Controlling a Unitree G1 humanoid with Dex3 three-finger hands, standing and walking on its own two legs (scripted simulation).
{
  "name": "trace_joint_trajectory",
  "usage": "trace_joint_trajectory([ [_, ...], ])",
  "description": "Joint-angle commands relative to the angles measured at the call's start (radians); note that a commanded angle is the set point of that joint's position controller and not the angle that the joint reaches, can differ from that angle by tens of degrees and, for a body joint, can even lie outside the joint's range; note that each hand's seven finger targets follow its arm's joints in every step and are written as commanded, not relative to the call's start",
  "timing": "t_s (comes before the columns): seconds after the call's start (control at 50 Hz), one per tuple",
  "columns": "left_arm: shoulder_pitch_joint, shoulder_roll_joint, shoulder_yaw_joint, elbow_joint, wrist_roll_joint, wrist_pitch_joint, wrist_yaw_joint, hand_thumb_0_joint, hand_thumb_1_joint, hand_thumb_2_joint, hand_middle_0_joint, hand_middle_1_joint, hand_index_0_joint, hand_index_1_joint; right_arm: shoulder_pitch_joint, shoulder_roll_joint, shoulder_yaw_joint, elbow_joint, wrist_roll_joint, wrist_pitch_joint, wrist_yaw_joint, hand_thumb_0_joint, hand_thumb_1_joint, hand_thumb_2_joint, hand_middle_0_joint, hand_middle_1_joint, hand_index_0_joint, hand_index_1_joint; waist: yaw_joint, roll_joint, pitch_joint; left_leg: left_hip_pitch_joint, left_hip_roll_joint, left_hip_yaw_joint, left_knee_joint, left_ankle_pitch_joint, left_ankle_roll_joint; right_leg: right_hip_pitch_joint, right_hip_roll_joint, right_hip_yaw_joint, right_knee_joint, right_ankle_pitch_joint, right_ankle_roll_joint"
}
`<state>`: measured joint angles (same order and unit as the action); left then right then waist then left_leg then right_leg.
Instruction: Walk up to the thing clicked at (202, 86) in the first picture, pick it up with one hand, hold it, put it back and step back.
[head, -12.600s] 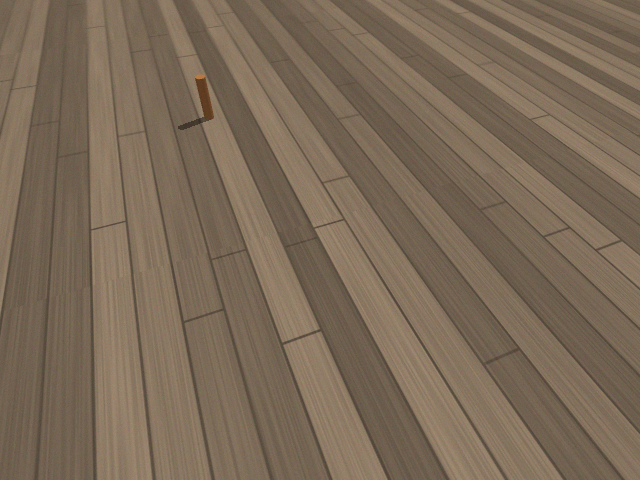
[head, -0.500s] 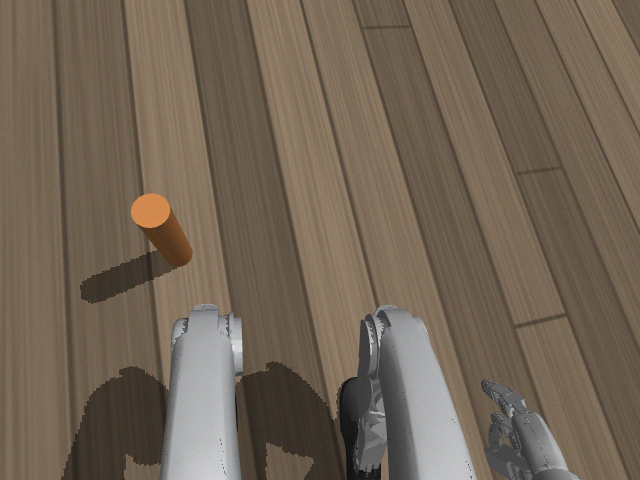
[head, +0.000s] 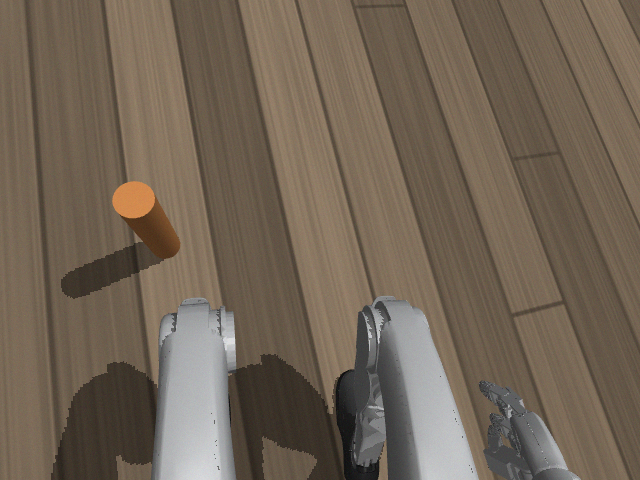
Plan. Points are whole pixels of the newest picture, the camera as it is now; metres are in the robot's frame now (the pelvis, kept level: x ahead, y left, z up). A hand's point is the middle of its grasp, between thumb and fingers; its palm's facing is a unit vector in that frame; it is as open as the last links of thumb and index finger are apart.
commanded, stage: approach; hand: left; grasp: from the side
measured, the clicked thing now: (152, 226) +0.46 +0.25 -0.28
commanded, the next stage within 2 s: close in in 0.46 s
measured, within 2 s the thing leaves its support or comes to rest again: neither
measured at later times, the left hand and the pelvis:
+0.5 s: hand (52, 235) +0.41 +0.36 -0.20, palm faces +0.14 -0.99 +0.02, open 17.6 cm; pelvis -0.01 +0.00 -0.09, yaw -6 degrees
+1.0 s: hand (126, 248) +0.42 +0.28 -0.26, palm faces +0.12 -0.99 -0.01, open 17.6 cm; pelvis -0.02 +0.02 -0.12, yaw -8 degrees
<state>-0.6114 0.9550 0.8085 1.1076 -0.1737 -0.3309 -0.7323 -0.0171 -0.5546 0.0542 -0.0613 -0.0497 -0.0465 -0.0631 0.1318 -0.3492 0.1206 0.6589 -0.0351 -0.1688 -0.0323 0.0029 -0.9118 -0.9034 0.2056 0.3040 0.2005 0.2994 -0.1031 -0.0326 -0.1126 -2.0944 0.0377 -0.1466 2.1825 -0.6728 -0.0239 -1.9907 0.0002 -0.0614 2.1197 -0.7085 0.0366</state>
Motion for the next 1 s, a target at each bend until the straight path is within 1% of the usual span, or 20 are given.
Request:
trace_joint_trajectory([
  [0.0, -0.211, 0.335, 0.040, -0.102, -0.069, -0.095, -0.024, 0.000, -0.591, 0.004, -0.081, -0.050, -0.057, -0.069, 0.113, -0.239, -0.066, -0.041, -0.002, -0.030, -0.010, 0.000, -0.903, -0.902, 0.198, 0.300, 0.199, 0.300, -0.010, 0.227, -0.483, 0.441, 0.001, 0.050, -0.226, 0.138, 0.045, 0.160, 0.028, -0.060, -0.178, 0.145, -0.073],
  [0.08, -0.215, 0.274, 0.020, -0.009, -0.109, -0.184, -0.034, 0.000, -0.585, 0.001, -0.078, -0.047, -0.058, -0.063, 0.087, -0.249, -0.043, -0.047, -0.016, -0.043, 0.003, 0.000, -0.900, -0.901, 0.198, 0.300, 0.199, 0.300, -0.033, 0.164, -0.447, 0.361, 0.002, 0.059, -0.158, 0.097, 0.049, 0.167, 0.037, -0.070, -0.156, 0.120, -0.065],
  [0.14, -0.228, 0.276, 0.019, 0.040, -0.123, -0.250, -0.028, 0.000, -0.578, 0.001, -0.079, -0.046, -0.059, -0.063, 0.068, -0.264, -0.024, -0.054, -0.035, -0.045, 0.014, 0.000, -0.896, -0.899, 0.198, 0.300, 0.199, 0.300, -0.036, 0.169, -0.461, 0.353, 0.007, 0.055, -0.114, 0.103, 0.042, 0.164, 0.044, -0.082, -0.118, 0.127, -0.065],
  [0.22, -0.252, 0.353, 0.052, 0.055, -0.110, -0.339, -0.004, 0.000, -0.572, 0.000, -0.081, -0.047, -0.064, -0.059, 0.040, -0.283, 0.005, -0.050, -0.069, -0.032, 0.025, 0.000, -0.902, -0.900, 0.199, 0.300, 0.199, 0.300, -0.029, 0.226, -0.475, 0.361, 0.016, 0.047, -0.054, 0.130, 0.033, 0.155, 0.053, -0.097, -0.058, 0.149, -0.066],
  [0.28, -0.250, 0.447, 0.103, 0.027, -0.090, -0.396, 0.018, 0.000, -0.592, 0.000, -0.083, -0.050, -0.063, -0.065, 0.000, -0.304, 0.036, -0.068, -0.100, -0.009, 0.033, 0.000, -0.907, -0.903, 0.198, 0.300, 0.199, 0.300, -0.015, 0.312, -0.512, 0.427, 0.027, 0.032, -0.032, 0.203, 0.018, 0.158, 0.057, -0.113, -0.004, 0.193, -0.070],
  [0.38, -0.233, 0.452, 0.084, 0.000, -0.039, -0.454, 0.049, 0.000, -0.593, 0.020, -0.083, -0.083, -0.067, -0.094, -0.047, -0.327, 0.073, -0.062, -0.155, 0.039, 0.040, 0.000, -0.916, -0.905, 0.199, 0.300, 0.199, 0.300, -0.040, 0.481, -0.495, 0.506, 0.044, 0.006, -0.011, 0.251, -0.004, 0.127, 0.064, -0.142, 0.066, 0.228, -0.074],
  [0.4, -0.242, 0.441, 0.075, -0.013, -0.036, -0.466, 0.059, 0.000, -0.611, 0.017, -0.084, -0.084, -0.068, -0.095, -0.053, -0.334, 0.077, -0.064, -0.163, 0.046, 0.041, 0.000, -0.924, -0.907, 0.199, 0.300, 0.199, 0.300, -0.051, 0.485, -0.493, 0.499, 0.046, 0.000, 0.002, 0.237, -0.005, 0.123, 0.065, -0.150, 0.071, 0.225, -0.072],
  [0.42, -0.239, 0.350, 0.014, 0.009, -0.042, -0.472, 0.062, 0.000, -0.605, 0.026, -0.080, -0.091, -0.065, -0.101, -0.075, -0.335, 0.081, -0.068, -0.166, 0.053, 0.045, 0.000, -0.925, -0.908, 0.199, 0.300, 0.199, 0.300, -0.073, 0.474, -0.464, 0.500, 0.048, -0.010, 0.005, 0.214, -0.006, 0.089, 0.067, -0.159, 0.080, 0.206, -0.071],
  [0.44, -0.251, 0.354, 0.031, -0.013, -0.046, -0.482, 0.074, 0.000, -0.611, 0.025, -0.085, -0.098, -0.071, -0.109, -0.087, -0.343, 0.083, -0.080, -0.173, 0.054, 0.047, 0.000, -0.926, -0.908, 0.198, 0.300, 0.199, 0.300, -0.083, 0.475, -0.458, 0.491, 0.050, -0.017, 0.010, 0.202, -0.008, 0.090, 0.068, -0.168, 0.085, 0.207, -0.070],
  [0.48, -0.219, 0.314, 0.004, 0.025, -0.050, -0.500, 0.091, 0.000, -0.611, 0.008, -0.087, -0.093, -0.075, -0.101, -0.096, -0.352, 0.093, -0.062, -0.182, 0.063, 0.049, 0.000, -0.933, -0.908, 0.198, 0.300, 0.199, 0.300, -0.101, 0.479, -0.418, 0.471, 0.050, -0.028, 0.022, 0.169, -0.011, 0.068, 0.069, -0.183, 0.098, 0.192, -0.067],
  [0.54, -0.219, 0.167, -0.105, 0.098, -0.052, -0.521, 0.120, 0.000, -0.611, 0.026, -0.079, -0.105, -0.069, -0.111, -0.119, -0.348, 0.117, -0.070, -0.194, 0.068, 0.057, 0.000, -0.933, -0.908, 0.199, 0.300, 0.199, 0.300, -0.158, 0.382, -0.354, 0.397, 0.047, -0.040, 0.066, 0.126, -0.003, 0.079, 0.071, -0.203, 0.097, 0.190, -0.060],
  [0.58, -0.205, 0.164, -0.117, 0.116, -0.052, -0.543, 0.152, 0.000, -0.611, 0.000, -0.082, -0.080, -0.082, -0.077, -0.139, -0.347, 0.127, -0.071, -0.200, 0.073, 0.061, 0.000, -0.938, -0.907, 0.198, 0.300, 0.199, 0.300, -0.152, 0.334, -0.309, 0.327, 0.041, -0.038, 0.090, 0.092, 0.007, 0.085, 0.076, -0.204, 0.091, 0.174, -0.055],
  [0.64, -0.177, 0.157, -0.104, 0.120, -0.055, -0.592, 0.217, 0.000, -0.611, 0.000, -0.078, -0.080, -0.080, -0.077, -0.160, -0.353, 0.143, -0.082, -0.214, 0.082, 0.074, 0.000, -0.939, -0.907, 0.199, 0.301, 0.199, 0.301, -0.137, 0.301, -0.316, 0.318, 0.041, -0.043, 0.124, 0.138, 0.006, 0.134, 0.083, -0.210, 0.105, 0.215, -0.049],
  [0.7, -0.163, 0.186, -0.056, 0.108, -0.054, -0.643, 0.291, 0.000, -0.611, 0.000, -0.080, -0.086, -0.081, -0.083, -0.179, -0.358, 0.159, -0.088, -0.226, 0.095, 0.091, 0.000, -0.941, -0.907, 0.199, 0.300, 0.199, 0.300, -0.118, 0.309, -0.301, 0.294, 0.040, -0.054, 0.128, 0.119, 0.004, 0.158, 0.090, -0.220, 0.119, 0.203, -0.049],
  [0.78, -0.142, 0.182, -0.050, 0.086, -0.012, -0.683, 0.369, 0.000, -0.611, 0.013, -0.072, -0.084, -0.073, -0.080, -0.202, -0.362, 0.164, -0.092, -0.242, 0.112, 0.106, 0.000, -0.940, -0.907, 0.199, 0.300, 0.199, 0.300, -0.112, 0.377, -0.266, 0.310, 0.043, -0.060, 0.106, 0.100, -0.008, 0.130, 0.092, -0.231, 0.138, 0.191, -0.054],
  [0.8, -0.150, 0.149, -0.079, 0.089, 0.003, -0.689, 0.382, 0.000, -0.607, 0.017, -0.069, -0.080, -0.071, -0.075, -0.199, -0.365, 0.162, -0.089, -0.248, 0.117, 0.109, 0.000, -0.940, -0.907, 0.199, 0.300, 0.199, 0.300, -0.138, 0.392, -0.259, 0.318, 0.044, -0.066, 0.101, 0.108, -0.013, 0.128, 0.091, -0.239, 0.143, 0.204, -0.054],
  [0.84, -0.134, 0.109, -0.116, 0.081, 0.019, -0.697, 0.396, 0.000, -0.589, 0.022, -0.068, -0.077, -0.067, -0.074, -0.211, -0.363, 0.161, -0.087, -0.260, 0.124, 0.113, 0.000, -0.939, -0.907, 0.199, 0.300, 0.199, 0.300, -0.143, 0.397, -0.245, 0.319, 0.047, -0.064, 0.105, 0.108, -0.015, 0.120, 0.092, -0.238, 0.143, 0.211, -0.055],
  [0.86, -0.169, 0.100, -0.152, 0.058, 0.029, -0.703, 0.400, 0.000, -0.583, 0.018, -0.065, -0.072, -0.065, -0.067, -0.217, -0.366, 0.155, -0.086, -0.260, 0.125, 0.116, 0.000, -0.938, -0.907, 0.199, 0.300, 0.199, 0.300, -0.159, 0.409, -0.220, 0.299, 0.046, -0.065, 0.101, 0.066, -0.013, 0.095, 0.089, -0.239, 0.144, 0.186, -0.056],
  [0.92, -0.188, 0.036, -0.227, 0.050, 0.025, -0.709, 0.404, 0.000, -0.592, 0.000, -0.064, -0.058, -0.065, -0.053, -0.219, -0.367, 0.154, -0.085, -0.263, 0.128, 0.126, 0.000, -0.943, -0.907, 0.199, 0.300, 0.199, 0.300, -0.195, 0.362, -0.209, 0.270, 0.042, -0.073, 0.112, 0.022, -0.005, 0.095, 0.091, -0.243, 0.130, 0.169, -0.050],
  [0.98, -0.176, -0.039, -0.281, 0.061, -0.008, -0.712, 0.409, 0.000, -0.611, 0.000, -0.061, -0.055, -0.062, -0.049, -0.207, -0.368, 0.159, -0.084, -0.260, 0.127, 0.137, 0.000, -0.938, -0.906, 0.199, 0.300, 0.199, 0.300, -0.214, 0.307, -0.237, 0.280, 0.036, -0.087, 0.133, 0.049, -0.002, 0.116, 0.097, -0.249, 0.130, 0.195, -0.043],
])
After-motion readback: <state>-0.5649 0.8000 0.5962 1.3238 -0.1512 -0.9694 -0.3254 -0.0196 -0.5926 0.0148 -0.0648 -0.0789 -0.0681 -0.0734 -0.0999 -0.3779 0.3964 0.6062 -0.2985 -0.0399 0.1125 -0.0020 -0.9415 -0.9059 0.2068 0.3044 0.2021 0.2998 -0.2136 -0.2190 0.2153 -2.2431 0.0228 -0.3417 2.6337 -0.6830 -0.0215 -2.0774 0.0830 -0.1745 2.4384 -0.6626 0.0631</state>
